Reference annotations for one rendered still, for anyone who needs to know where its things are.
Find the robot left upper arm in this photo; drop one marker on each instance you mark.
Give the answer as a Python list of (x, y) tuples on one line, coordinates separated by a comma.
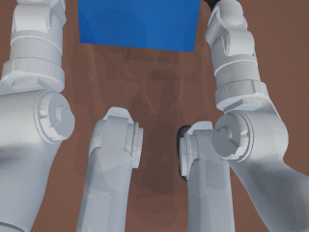
[(33, 125)]

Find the robot left forearm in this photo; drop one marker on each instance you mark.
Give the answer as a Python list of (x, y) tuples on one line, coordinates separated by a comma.
[(36, 48)]

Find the robot right thigh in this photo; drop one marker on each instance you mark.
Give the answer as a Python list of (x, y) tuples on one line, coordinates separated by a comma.
[(210, 201)]

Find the right robot hand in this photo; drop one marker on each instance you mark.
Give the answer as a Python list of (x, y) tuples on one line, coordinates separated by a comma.
[(211, 3)]

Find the robot right forearm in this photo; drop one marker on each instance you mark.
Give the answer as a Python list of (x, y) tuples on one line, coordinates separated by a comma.
[(235, 66)]

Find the carton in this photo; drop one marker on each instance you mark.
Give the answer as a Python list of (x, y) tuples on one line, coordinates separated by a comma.
[(154, 24)]

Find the robot right upper arm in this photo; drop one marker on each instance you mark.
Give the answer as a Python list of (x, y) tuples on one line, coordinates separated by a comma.
[(254, 144)]

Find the robot left thigh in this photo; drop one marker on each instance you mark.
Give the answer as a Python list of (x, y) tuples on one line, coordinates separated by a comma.
[(109, 168)]

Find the robot thigh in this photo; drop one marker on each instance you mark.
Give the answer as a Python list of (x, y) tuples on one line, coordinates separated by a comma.
[(109, 168), (210, 201)]

